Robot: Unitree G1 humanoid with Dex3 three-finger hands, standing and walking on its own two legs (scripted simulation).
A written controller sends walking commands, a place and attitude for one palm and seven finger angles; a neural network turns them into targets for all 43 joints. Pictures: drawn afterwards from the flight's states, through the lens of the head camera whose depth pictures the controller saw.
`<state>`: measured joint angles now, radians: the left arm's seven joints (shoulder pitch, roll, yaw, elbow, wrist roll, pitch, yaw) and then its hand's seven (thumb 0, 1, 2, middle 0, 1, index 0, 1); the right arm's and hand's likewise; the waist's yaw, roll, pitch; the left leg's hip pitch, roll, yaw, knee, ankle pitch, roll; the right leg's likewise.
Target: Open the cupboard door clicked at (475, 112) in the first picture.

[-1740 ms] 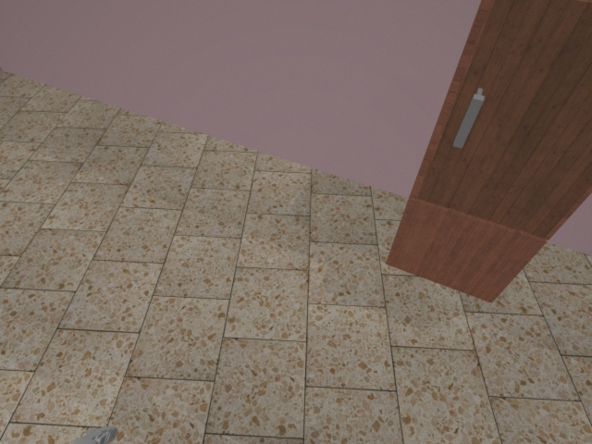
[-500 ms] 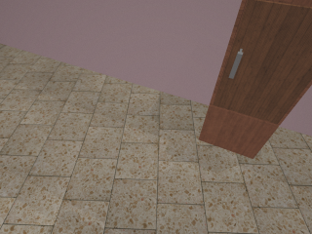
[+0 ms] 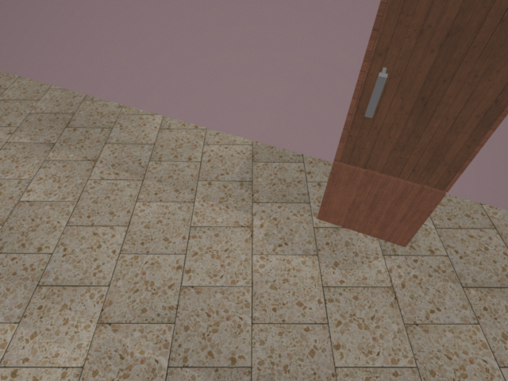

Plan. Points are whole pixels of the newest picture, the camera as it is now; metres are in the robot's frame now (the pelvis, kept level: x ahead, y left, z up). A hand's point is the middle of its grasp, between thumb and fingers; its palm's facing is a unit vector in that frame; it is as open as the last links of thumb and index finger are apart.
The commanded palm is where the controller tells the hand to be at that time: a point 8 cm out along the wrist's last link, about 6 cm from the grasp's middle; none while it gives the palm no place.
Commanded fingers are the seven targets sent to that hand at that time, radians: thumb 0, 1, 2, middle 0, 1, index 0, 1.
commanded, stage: turn to face it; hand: left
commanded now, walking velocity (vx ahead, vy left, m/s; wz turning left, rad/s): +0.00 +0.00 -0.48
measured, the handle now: (376, 92) +0.90 -0.30 -0.02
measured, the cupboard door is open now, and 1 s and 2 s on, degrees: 0 0 0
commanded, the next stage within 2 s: take the last steps up to it in 0.60 s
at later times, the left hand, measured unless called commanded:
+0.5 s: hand out of the picture +0.04 +0.19 -0.17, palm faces -0.11 -0.97 -0.22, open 7.4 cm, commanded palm none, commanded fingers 0.00 0.90 0.90 -0.20 -0.30 -0.20 -0.30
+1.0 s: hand out of the picture +0.12 +0.15 -0.17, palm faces -0.36 -0.91 -0.21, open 7.4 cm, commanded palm none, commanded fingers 0.00 0.90 0.90 -0.20 -0.30 -0.20 -0.30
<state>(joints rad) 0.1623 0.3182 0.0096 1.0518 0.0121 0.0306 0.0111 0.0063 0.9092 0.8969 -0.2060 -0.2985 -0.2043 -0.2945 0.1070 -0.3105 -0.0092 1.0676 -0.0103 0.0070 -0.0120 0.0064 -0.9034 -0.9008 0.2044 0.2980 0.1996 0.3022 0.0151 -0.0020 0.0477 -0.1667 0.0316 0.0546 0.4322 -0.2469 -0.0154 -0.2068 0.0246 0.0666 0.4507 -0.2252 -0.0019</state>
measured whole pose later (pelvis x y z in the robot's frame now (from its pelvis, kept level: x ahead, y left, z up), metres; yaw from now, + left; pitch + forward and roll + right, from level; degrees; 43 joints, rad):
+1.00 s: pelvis -0.03 +0.00 -0.01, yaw -21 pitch +0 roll -2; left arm 0.18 0.21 0.06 0.96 0.03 0.01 -0.03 0.01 0.91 0.90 -0.20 -0.30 -0.20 -0.29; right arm 0.36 -0.22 -0.04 1.07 -0.03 0.01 -0.02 0.01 -0.90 -0.90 0.21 0.30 0.20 0.30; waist -0.04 0.05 0.02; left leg -0.25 0.14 0.12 0.75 -0.48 -0.02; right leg -0.22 0.01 -0.09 0.53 -0.29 -0.02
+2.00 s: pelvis +0.25 -0.23 -0.01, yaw -22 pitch +1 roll -2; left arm 0.21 0.16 0.06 1.07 0.03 -0.06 0.03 -0.02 0.95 0.90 -0.21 -0.30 -0.20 -0.29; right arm 0.26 -0.19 -0.07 1.06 -0.03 0.00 0.00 0.01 -0.91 -0.90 0.20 0.30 0.19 0.30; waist -0.03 0.04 0.03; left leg -0.49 0.13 0.11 1.05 -0.38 0.00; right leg -0.22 -0.01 -0.21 0.45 -0.24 -0.04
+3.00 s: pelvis +0.26 -0.27 -0.01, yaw -22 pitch +1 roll +0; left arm 0.27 0.19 0.06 1.04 0.02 0.04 0.03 0.00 0.91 0.90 -0.21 -0.30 -0.21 -0.29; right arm 0.26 -0.21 -0.04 1.02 -0.01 0.03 0.00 0.01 -0.91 -0.90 0.20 0.30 0.19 0.30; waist 0.03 0.00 0.02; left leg -0.20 0.04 0.04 0.49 -0.31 -0.02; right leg -0.34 -0.08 -0.08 0.51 -0.18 0.03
